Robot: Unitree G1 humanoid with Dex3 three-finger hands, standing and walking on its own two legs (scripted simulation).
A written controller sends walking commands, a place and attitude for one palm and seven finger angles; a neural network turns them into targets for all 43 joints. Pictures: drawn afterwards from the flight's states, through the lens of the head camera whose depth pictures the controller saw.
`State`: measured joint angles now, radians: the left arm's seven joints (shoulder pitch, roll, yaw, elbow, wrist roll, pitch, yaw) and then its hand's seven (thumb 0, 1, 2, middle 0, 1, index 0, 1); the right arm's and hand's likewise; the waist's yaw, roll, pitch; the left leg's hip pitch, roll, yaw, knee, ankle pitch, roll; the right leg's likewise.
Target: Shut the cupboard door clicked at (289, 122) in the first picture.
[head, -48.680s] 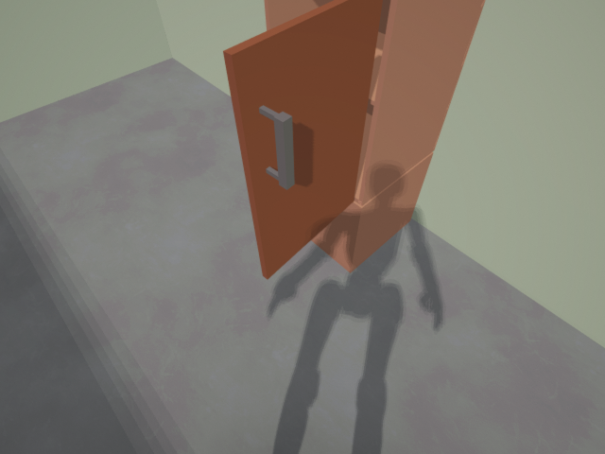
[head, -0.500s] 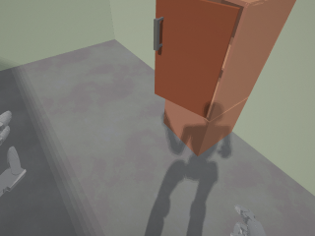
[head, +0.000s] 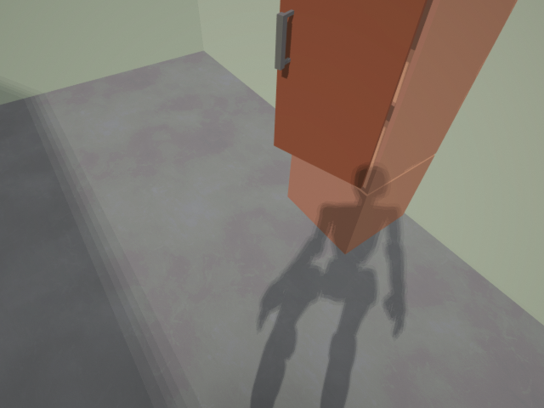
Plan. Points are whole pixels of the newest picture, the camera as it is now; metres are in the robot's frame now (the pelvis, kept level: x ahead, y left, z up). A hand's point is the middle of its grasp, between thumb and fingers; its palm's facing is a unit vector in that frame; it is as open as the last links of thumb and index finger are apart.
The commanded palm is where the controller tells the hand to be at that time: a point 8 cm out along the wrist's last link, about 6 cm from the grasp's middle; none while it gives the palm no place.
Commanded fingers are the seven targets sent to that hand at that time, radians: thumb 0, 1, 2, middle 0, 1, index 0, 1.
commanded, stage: let the arm hang, fingers relaxed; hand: left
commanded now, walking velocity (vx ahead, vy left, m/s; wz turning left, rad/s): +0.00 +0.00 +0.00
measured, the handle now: (284, 40) +1.02 +0.03 +0.07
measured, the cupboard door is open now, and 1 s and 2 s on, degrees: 18 18 18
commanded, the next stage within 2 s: look to check the result in 0.58 s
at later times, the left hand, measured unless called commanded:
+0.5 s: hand out of the picture +0.07 +0.22 -0.16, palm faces -0.02 -0.96 -0.27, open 7.3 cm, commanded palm none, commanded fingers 0.00 0.90 0.90 -0.20 -0.30 -0.20 -0.30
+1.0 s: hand out of the picture +0.09 +0.24 -0.15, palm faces -0.02 -0.94 -0.33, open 7.3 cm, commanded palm none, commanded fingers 0.00 0.90 0.90 -0.20 -0.30 -0.20 -0.30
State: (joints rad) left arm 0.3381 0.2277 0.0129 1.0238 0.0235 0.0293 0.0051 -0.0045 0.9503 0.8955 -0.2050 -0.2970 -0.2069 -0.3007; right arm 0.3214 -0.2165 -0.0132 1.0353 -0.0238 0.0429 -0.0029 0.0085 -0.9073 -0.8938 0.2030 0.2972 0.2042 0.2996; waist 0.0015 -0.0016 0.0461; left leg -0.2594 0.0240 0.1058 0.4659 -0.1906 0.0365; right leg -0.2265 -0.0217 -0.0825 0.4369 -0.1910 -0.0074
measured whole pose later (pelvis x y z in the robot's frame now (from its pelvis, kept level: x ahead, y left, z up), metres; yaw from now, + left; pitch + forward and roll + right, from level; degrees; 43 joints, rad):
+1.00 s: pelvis +0.04 -0.01 +0.01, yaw +0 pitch -1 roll +0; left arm 0.16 0.31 0.01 1.14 0.02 -0.01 0.00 0.00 0.91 0.90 -0.20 -0.30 -0.20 -0.30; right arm 0.14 -0.31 -0.01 1.13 -0.01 0.00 0.00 0.00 -0.91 -0.89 0.20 0.30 0.21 0.30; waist 0.00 0.02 0.03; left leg -0.12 0.01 0.11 0.30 -0.16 0.02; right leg -0.10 -0.02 -0.08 0.30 -0.18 0.00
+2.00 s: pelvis +0.02 +0.02 +0.00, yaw +21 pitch +2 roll -2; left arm 0.16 0.24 0.07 0.91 0.02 0.05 0.01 0.01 0.91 0.90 -0.20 -0.30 -0.20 -0.30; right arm 0.26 -0.20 -0.05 0.97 -0.04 0.04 0.00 0.00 -0.90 -0.89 0.21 0.30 0.21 0.30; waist -0.04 0.03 0.07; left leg -0.36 -0.05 -0.07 0.46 -0.14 0.04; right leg -0.40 -0.03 -0.01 0.85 -0.43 0.04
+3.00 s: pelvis +0.25 +0.25 -0.01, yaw +45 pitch -1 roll +2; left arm 0.14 0.17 0.05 0.93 0.03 0.00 -0.03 0.00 0.91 0.90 -0.20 -0.30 -0.20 -0.30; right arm 0.41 -0.16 -0.04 1.10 -0.03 -0.04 -0.02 0.00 -0.91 -0.89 0.20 0.30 0.20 0.30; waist -0.04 -0.01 0.06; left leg 0.04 -0.04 0.12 0.36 -0.39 0.03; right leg -0.47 -0.07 -0.06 0.62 -0.12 -0.03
